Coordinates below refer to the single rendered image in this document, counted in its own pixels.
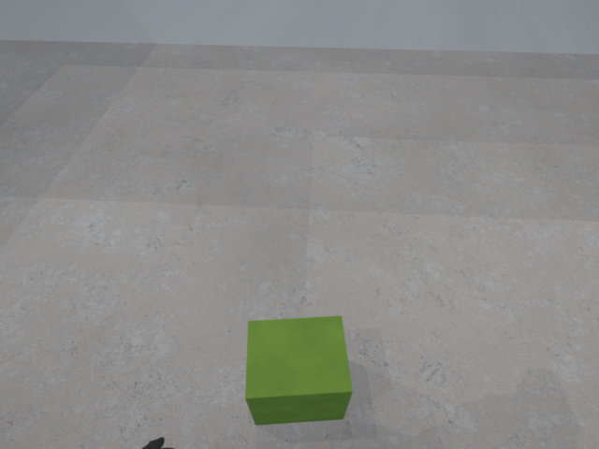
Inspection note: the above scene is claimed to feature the carton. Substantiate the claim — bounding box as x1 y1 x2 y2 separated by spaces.
245 316 353 425

